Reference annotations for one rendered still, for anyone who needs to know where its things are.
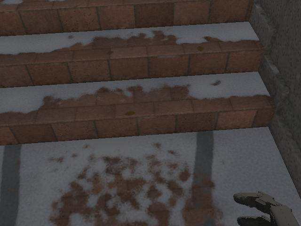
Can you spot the right robot hand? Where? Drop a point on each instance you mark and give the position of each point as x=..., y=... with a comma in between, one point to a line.
x=280, y=215

